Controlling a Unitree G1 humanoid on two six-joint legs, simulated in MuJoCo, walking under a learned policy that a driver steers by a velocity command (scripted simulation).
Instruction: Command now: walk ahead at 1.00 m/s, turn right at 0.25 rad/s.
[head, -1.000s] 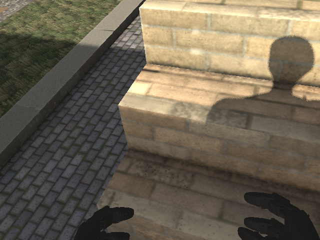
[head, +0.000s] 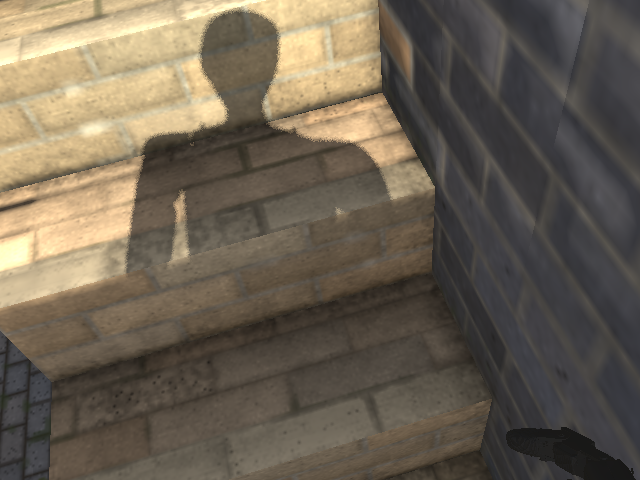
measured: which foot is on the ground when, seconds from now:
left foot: down 0.00-1.00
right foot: down 0.00-1.00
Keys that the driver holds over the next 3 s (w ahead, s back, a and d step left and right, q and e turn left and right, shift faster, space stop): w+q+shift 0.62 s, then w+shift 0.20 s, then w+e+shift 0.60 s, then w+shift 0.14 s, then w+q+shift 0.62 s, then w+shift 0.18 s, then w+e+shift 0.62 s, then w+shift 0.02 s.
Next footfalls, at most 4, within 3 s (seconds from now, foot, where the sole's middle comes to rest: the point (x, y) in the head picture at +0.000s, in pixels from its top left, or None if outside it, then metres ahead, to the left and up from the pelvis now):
none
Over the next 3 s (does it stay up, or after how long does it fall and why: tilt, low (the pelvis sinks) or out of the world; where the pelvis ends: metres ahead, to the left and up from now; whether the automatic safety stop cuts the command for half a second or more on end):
stays up -0.01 0.03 -0.01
